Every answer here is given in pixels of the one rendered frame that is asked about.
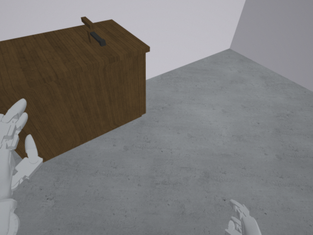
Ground right robot hand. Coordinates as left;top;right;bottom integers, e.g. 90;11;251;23
225;199;262;235

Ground left robot hand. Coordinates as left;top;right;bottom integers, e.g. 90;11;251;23
0;98;43;200

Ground tap lever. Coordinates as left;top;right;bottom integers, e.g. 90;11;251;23
90;32;106;46

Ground counter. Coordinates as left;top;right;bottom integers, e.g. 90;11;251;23
0;17;150;163

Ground robot left forearm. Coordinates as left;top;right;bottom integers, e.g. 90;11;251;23
0;199;20;235

